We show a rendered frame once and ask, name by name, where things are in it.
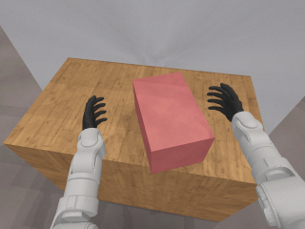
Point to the robot left hand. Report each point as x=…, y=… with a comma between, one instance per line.
x=89, y=116

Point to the pedestal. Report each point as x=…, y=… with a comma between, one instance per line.
x=214, y=189

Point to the robot right upper arm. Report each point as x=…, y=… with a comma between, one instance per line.
x=282, y=202

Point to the left robot forearm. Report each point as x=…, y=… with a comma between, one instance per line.
x=80, y=202

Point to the right robot forearm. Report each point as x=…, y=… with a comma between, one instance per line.
x=266, y=162

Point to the carton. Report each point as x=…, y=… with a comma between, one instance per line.
x=174, y=130

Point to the robot right hand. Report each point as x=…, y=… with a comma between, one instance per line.
x=230, y=101

